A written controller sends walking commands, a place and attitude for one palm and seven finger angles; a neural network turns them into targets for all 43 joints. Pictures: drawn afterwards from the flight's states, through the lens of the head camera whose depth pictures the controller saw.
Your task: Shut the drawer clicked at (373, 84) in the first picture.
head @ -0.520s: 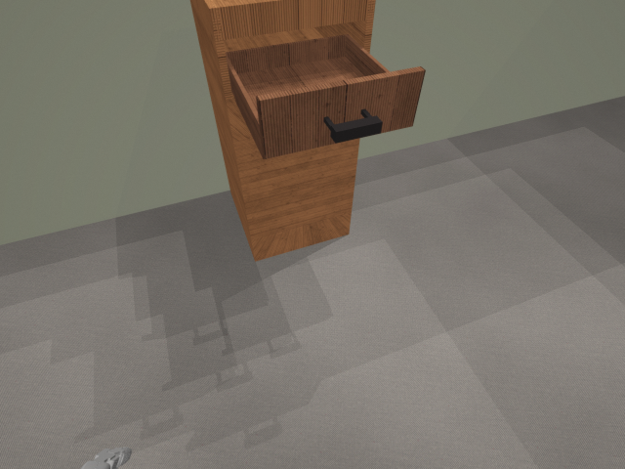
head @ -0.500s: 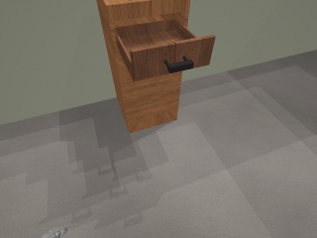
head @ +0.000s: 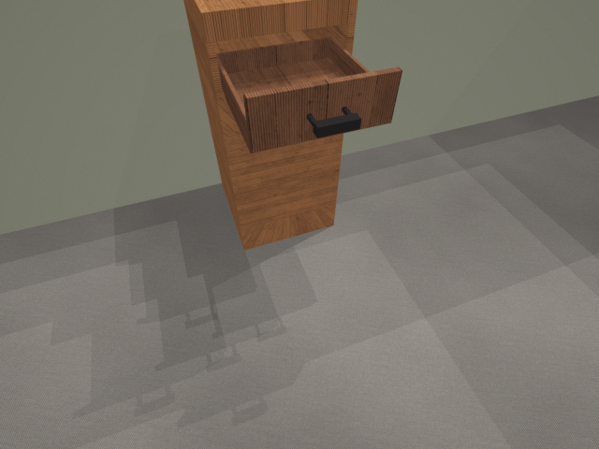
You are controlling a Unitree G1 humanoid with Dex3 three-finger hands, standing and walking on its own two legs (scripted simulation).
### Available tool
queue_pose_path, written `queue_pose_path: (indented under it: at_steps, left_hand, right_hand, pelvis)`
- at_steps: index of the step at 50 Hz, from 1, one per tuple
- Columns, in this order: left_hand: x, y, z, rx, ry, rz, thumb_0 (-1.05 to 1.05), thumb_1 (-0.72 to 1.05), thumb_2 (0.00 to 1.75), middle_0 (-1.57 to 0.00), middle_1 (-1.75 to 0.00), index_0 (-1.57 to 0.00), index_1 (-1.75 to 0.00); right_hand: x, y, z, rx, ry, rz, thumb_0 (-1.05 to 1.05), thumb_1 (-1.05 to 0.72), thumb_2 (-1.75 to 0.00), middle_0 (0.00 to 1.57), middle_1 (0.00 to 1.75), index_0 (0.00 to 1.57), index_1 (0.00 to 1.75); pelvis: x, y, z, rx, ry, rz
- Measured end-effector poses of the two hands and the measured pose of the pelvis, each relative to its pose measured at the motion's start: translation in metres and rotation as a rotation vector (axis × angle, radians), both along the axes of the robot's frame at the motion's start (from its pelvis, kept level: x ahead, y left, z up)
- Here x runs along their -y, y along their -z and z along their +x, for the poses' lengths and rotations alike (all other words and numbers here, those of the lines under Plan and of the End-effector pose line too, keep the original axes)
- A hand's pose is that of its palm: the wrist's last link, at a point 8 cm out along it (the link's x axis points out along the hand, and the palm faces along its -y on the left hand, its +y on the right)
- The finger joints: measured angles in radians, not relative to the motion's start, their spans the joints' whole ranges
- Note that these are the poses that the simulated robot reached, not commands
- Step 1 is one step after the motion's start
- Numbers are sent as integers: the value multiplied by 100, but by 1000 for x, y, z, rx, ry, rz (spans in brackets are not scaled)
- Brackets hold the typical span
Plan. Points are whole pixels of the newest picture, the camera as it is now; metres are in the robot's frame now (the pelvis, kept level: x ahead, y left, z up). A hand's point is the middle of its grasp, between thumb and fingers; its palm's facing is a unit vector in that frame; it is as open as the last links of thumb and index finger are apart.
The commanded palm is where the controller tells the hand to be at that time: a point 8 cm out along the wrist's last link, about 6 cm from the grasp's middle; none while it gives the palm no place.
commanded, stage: stand and wait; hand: left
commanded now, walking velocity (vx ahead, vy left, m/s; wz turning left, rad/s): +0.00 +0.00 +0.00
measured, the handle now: (332, 119) +0.79 -0.02 +0.02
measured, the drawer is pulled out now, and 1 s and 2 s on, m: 0.30 0.30 0.30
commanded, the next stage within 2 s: look at it before walking up in 0.30 s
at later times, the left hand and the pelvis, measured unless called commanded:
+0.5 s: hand out of the picture +0.07 +0.24 -0.15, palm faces -0.02 -0.94 -0.33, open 7.4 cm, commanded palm none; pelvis -0.01 +0.00 +0.00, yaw +0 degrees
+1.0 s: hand out of the picture +0.05 +0.25 -0.16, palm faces -0.02 -0.95 -0.32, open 7.4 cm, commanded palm none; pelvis -0.01 +0.01 +0.00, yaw +0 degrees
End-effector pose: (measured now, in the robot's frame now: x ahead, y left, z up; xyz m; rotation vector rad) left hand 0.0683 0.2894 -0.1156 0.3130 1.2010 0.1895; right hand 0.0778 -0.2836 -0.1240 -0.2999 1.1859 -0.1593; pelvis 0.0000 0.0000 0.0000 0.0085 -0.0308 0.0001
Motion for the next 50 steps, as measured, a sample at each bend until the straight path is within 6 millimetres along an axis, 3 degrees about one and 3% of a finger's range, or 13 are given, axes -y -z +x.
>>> queue_pose_path:
  at_steps: [12, 26, 50]
  left_hand:
    - [2, 1, -12, -20, -8, -1, 0, 90, 89, -21, -30, -20, -30]
    - [1, 0, -7, 11, 2, -10, 0, 90, 89, -21, -30, -20, -30]
    - [-9, 4, -19, -34, -9, -13, 0, 90, 89, -21, -30, -20, -30]
  right_hand:
    - [5, 2, -25, -49, 23, -3, 1, -91, -90, 20, 30, 21, 30]
    - [0, -2, -23, -21, 20, -1, 1, -91, -90, 20, 30, 21, 30]
    - [-8, -4, -23, -41, 19, -6, 1, -91, -90, 20, 30, 21, 30]
  pelvis:
    - [3, -1, -6, 5, 1, -3]
    - [0, -2, -10, 7, 3, -5]
    - [-9, -4, -9, 1, 3, -6]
